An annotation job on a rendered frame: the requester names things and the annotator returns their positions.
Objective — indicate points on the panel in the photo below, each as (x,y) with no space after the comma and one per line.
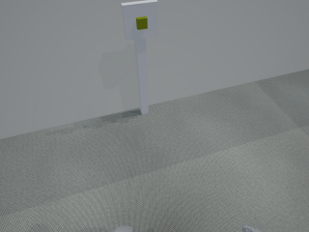
(130,11)

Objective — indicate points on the button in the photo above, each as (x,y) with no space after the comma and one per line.
(141,23)

